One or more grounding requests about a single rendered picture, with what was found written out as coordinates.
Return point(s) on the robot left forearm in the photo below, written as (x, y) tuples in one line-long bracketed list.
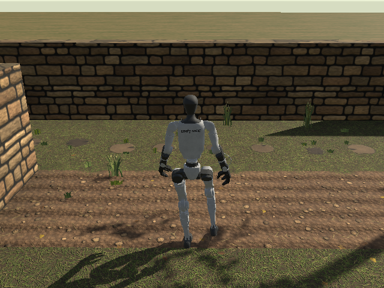
[(164, 158)]

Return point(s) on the left robot upper arm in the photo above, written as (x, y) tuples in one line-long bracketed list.
[(172, 126)]

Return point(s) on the left robot foot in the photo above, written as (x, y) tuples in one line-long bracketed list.
[(187, 243)]

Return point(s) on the robot right hand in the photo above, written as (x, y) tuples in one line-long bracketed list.
[(226, 176)]

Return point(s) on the right robot upper arm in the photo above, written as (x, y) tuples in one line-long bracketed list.
[(213, 136)]

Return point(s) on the right robot thigh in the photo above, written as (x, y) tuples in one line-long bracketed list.
[(206, 174)]

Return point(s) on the robot right forearm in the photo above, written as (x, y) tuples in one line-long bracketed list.
[(221, 160)]

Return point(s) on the robot left hand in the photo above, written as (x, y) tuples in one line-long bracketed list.
[(166, 168)]

